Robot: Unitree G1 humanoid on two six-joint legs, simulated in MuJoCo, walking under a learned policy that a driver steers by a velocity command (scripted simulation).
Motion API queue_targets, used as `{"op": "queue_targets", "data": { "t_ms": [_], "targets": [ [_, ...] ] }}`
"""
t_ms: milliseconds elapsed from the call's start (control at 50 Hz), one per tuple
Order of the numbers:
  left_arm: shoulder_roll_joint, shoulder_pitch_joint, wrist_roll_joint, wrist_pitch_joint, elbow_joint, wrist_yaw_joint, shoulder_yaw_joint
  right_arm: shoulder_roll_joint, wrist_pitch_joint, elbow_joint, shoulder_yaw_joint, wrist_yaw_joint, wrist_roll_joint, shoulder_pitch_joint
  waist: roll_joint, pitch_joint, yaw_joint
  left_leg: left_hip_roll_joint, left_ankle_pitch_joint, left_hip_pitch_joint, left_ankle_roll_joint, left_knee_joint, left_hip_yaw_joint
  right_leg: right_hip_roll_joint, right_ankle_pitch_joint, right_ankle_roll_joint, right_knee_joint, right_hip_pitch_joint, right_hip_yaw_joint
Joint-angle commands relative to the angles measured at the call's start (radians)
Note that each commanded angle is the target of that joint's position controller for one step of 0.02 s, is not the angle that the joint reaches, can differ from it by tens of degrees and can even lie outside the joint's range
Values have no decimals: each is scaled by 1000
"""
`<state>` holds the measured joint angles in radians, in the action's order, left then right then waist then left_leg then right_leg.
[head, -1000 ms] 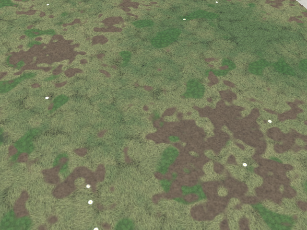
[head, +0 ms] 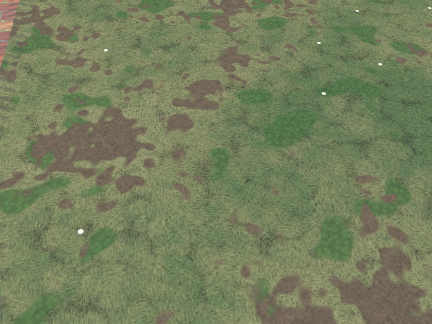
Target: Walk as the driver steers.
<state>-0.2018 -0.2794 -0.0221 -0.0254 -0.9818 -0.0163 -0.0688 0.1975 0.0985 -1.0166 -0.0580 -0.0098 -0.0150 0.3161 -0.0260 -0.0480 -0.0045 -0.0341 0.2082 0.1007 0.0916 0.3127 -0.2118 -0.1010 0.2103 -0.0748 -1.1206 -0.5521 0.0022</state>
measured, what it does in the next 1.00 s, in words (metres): walks ahead, turning right: right foot, then left foot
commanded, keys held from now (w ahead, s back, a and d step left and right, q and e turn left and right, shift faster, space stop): w+e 0.08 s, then e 0.92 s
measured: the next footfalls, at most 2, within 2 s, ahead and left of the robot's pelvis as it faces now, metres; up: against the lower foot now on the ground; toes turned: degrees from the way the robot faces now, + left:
right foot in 0.28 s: +0.29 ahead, -0.11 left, +0.00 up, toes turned -15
left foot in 0.94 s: +0.32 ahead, +0.07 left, +0.00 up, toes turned -39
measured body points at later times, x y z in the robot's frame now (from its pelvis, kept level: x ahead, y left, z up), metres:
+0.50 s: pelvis +0.18 -0.05 -0.01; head +0.23 -0.07 +0.43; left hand +0.33 +0.20 -0.14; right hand +0.23 -0.32 -0.15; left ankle +0.22 +0.12 -0.66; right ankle +0.25 -0.10 -0.75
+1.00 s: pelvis +0.23 +0.01 -0.01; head +0.26 +0.01 +0.44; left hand +0.47 +0.19 -0.14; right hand +0.18 -0.30 -0.10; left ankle +0.29 +0.09 -0.75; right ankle +0.23 -0.09 -0.72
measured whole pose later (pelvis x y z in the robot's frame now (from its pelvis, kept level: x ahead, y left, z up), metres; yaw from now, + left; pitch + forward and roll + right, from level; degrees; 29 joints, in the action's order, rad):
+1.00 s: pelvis +0.23 +0.01 -0.01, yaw -35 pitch +1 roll +0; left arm -0.30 -0.23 -0.02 0.04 -0.78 0.00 -0.10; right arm 0.27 -0.02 -0.74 -0.03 -0.06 -0.02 0.19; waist -0.04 -0.03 -0.02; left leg -0.04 0.22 0.25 0.03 0.47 0.05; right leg 0.20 0.35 -0.02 -0.67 -0.42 -0.21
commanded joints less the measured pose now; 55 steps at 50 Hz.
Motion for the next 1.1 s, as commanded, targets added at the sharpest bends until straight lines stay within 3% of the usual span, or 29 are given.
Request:
{"op": "queue_targets", "data": {
  "t_ms": [20, 80, 160, 200, 240, 260, 280, 300, 320, 340, 360, 380, 420, 460, 500, 580, 660, 820, 900, 920, 940, 960, 980, 1000, 1020, 1060, 1100],
  "targets": [
    [-9, -4, -2, 15, 49, -13, -3, 80, 24, 28, -8, -7, -1, 51, 97, -43, -15, 274, -284, 14, 27, -180, 116, -27, -113, 13, 27, -109, 7],
    [-10, 106, 0, 11, 93, -23, 4, 75, 25, 23, -2, -11, -2, 81, 97, -68, 1, 257, -354, -10, 18, -175, 48, -13, -201, 16, 189, -129, 40],
    [7, 201, -10, 4, 136, -26, 21, 107, 15, 13, -3, -29, 4, 113, 97, -74, 18, 262, -705, -58, 8, -70, -52, 55, -223, 0, 429, -14, 159],
    [-15, 144, -19, 2, 129, -24, 15, 129, 5, 15, -9, -40, 5, 109, 133, -26, -7, 273, -907, -112, -1, 48, -71, 103, -165, -31, 457, 62, 181],
    [-53, 18, -23, -6, 101, -17, 0, 158, -10, 33, -23, -48, 5, 69, 162, 49, -61, 286, -1013, -131, 1, 248, -69, 153, -77, -75, 489, 182, 178],
    [-80, -66, -26, -17, 79, -9, -13, 163, -19, 45, -27, -45, 7, 52, 143, 104, -96, 287, -919, -114, -8, 417, -59, 170, -98, -98, 562, 279, 155],
    [-127, -141, -34, -34, 63, 2, -32, 171, -25, 60, -33, -37, 20, 26, 69, 150, -155, 241, -649, -30, -48, 683, -67, 134, -298, -133, 704, 411, 88],
    [-244, -93, -29, -41, 71, 9, -54, 66, -27, 102, -14, -28, 6, 97, -133, 204, -46, 105, 365, 269, -83, 980, -40, -139, -994, -199, 551, 646, -192],
    [-307, -131, 6, -24, 97, 8, -75, 75, -42, 131, -14, -26, 22, 159, -145, 386, -56, -7, 456, 444, -114, 1194, 152, -295, -1104, -400, 627, 796, -528],
    [-274, -70, 22, -4, 125, 17, -69, 95, -46, 139, -12, -25, 10, 95, -24, 329, -55, 53, 352, 498, -112, 1189, 225, -277, -876, -387, 705, 697, -467],
    [-207, 6, 28, 7, 141, 24, -51, 96, -43, 158, -12, -22, 6, 24, 9, 192, -42, 79, 273, 519, -113, 1133, 225, -231, -713, -349, 757, 553, -397],
    [-156, 47, 27, 12, 144, 28, -36, 104, -45, 161, -17, -24, -4, -6, 53, 111, -11, 103, 228, 504, -117, 1052, 233, -171, -644, -295, 790, 451, -344],
    [-122, 52, 25, 12, 148, 33, -25, 105, -81, 164, -21, -25, -26, 17, 37, 100, 21, 114, 193, 420, -126, 947, 240, -102, -611, -236, 813, 342, -266],
    [-158, 45, 13, 2, 156, 27, -32, 84, -106, 173, -16, -24, -20, 22, 27, 129, 32, 100, 169, 396, -133, 892, 238, -67, -619, -207, 809, 323, -247],
    [-188, 38, 11, 2, 168, 25, -40, 89, -118, 190, -15, -23, -18, -8, 3, 147, 25, 98, 135, 418, -140, 842, 243, -48, -537, -178, 816, 329, -254],
    [-202, 15, 15, 23, 189, 28, -46, 122, -138, 235, -23, -24, -19, -108, -50, 136, -12, 96, 98, 490, -158, 762, 268, -26, -204, -128, 854, 352, -332],
    [-212, -5, 11, 39, 206, 30, -50, 135, -141, 268, -24, -28, -13, -171, -71, 105, -37, 79, 112, 528, -162, 677, 293, -26, 27, -123, 878, 384, -428],
    [-230, -3, -2, 49, 235, 19, -58, 145, -119, 308, -10, -34, 8, -177, -87, 106, -40, 5, 204, 392, -113, 484, 301, -18, -62, -146, 834, 388, -539],
    [-233, 46, 3, 61, 250, 7, -60, 154, -105, 304, -4, -41, 24, -82, -97, 112, 5, -39, 189, 185, -76, 245, 286, 17, -123, -102, 813, 321, -577],
    [-229, 69, 13, 64, 256, 7, -59, 158, -101, 293, -4, -46, 21, -33, -85, 105, 38, -37, 107, 82, -66, 93, 278, 53, -53, -62, 798, 265, -562],
    [-196, 66, 23, 62, 263, 11, -50, 204, -96, 293, -15, -56, 10, -25, -11, 91, 34, 56, 90, -13, -44, -48, 361, 124, 130, -1, 731, 168, -505],
    [-123, -18, 26, 60, 265, 17, -34, 286, -101, 326, -28, -62, -3, -65, 189, 118, -21, 323, 193, -84, 18, -120, 614, 251, 310, 59, 475, 71, -312],
    [-200, 9, 1, 55, 265, 25, -54, 326, -107, 367, -31, -54, -19, -176, 219, 31, -22, 436, 97, 83, 113, -155, 742, 318, 354, 74, 276, -51, -146],
    [-247, 38, -20, 55, 267, 20, -65, 265, -106, 362, -22, -47, -18, -162, 147, 22, -28, 419, -55, 147, 146, -112, 669, 230, 313, 85, 126, 15, -150],
    [-240, 14, -18, 58, 251, 11, -66, 208, -102, 366, -5, -39, -7, -203, 113, 19, -58, 339, -157, 161, 118, -78, 546, 225, 256, 84, 52, 36, -146],
    [-221, -35, -8, 77, 225, -9, -60, 192, -102, 385, 0, -36, -7, -226, 155, 43, -65, 247, -297, 102, 84, -33, 388, 223, 194, 100, -82, 18, -112],
    [-215, -5, 1, 86, 236, -21, -53, 194, -102, 383, 0, -34, -8, -171, 149, 55, -31, 241, -422, 29, 96, -2, 335, 204, 190, 124, -103, -22, -81]
  ]
}}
